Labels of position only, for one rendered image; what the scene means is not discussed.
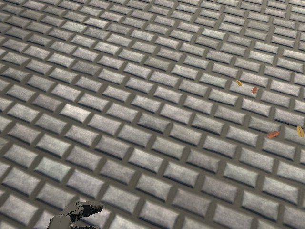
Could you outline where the left robot hand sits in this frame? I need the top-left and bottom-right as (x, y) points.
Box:
(47, 200), (104, 229)

